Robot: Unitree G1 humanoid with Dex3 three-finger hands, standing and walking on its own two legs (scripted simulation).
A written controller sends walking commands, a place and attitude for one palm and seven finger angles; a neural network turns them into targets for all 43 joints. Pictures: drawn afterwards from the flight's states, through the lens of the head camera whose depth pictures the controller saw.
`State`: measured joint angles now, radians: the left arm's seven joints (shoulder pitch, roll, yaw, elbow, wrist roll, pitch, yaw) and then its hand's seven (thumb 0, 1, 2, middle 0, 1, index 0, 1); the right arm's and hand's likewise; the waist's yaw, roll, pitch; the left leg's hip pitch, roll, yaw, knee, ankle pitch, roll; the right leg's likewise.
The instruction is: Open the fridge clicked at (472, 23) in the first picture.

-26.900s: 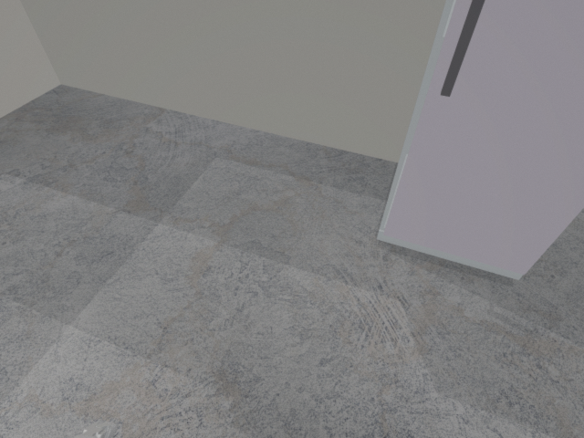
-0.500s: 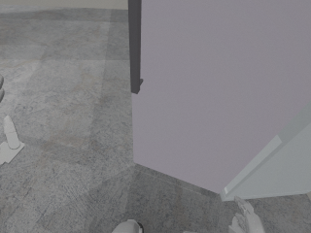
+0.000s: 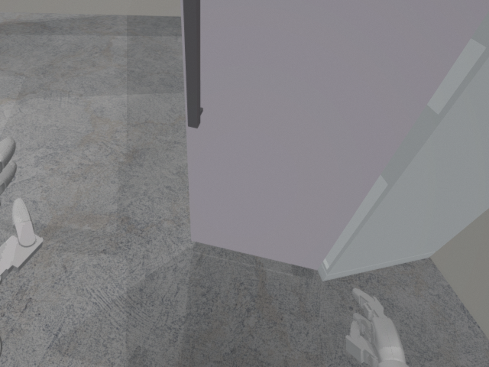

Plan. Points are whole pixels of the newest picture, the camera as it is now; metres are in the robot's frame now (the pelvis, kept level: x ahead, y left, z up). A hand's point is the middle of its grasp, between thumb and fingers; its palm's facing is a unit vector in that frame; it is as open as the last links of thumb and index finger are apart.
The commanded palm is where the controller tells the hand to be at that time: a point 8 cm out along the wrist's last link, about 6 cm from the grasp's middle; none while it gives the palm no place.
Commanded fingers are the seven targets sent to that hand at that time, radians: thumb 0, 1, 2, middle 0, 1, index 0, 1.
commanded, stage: stop stepping back and stand still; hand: left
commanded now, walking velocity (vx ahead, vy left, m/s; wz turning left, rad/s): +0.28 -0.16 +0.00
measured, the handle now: (196, 63) +0.68 +0.14 +0.15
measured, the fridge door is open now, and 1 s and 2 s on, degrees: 64 64 64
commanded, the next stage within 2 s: let the arm hang, fingers relaxed in 0.54 s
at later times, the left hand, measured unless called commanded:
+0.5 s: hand out of the picture +0.15 +0.30 +0.17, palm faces +0.44 -0.79 -0.42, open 7.4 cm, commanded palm +0.07 +0.33 +0.18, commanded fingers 0.00 0.90 0.90 -0.20 -0.30 -0.20 -0.30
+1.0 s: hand out of the picture +0.00 +0.22 -0.18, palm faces +0.15 -0.97 -0.18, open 6.8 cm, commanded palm none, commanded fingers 0.00 0.90 0.90 -0.20 -0.30 -0.20 -0.30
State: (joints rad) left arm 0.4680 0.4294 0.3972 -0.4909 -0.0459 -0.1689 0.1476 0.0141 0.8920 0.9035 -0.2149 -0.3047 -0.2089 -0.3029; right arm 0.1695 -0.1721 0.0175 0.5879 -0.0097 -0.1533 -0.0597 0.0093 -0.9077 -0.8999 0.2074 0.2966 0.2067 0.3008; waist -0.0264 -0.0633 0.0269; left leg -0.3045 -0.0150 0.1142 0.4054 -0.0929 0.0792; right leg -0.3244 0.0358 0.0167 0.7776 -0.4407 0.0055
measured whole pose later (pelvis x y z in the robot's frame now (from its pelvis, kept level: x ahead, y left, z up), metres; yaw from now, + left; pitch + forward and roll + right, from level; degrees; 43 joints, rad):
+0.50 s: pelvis -0.06 +0.03 -0.01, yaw +1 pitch -3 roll +0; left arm 0.47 0.44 0.43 -0.47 -0.03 -0.19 0.16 0.02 0.89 0.90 -0.21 -0.30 -0.21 -0.30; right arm 0.26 -0.14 0.02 0.66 -0.02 -0.15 -0.06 0.01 -0.91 -0.90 0.21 0.30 0.20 0.30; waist -0.04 -0.05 0.02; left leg -0.31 0.06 0.07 0.58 -0.23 0.00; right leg -0.35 0.02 -0.07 0.84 -0.46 -0.01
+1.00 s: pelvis -0.05 +0.03 -0.01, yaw +7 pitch +0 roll -1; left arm 0.27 0.19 0.03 0.85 0.01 0.03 0.02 -0.05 1.02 0.90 -0.21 -0.30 -0.21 -0.30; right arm 0.22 -0.20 0.01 0.90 -0.04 0.04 0.00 0.01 -0.91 -0.90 0.20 0.30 0.20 0.30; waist -0.01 -0.04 0.06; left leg -0.36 0.08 0.11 0.59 -0.22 0.00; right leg -0.25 -0.03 -0.19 0.58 -0.33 -0.04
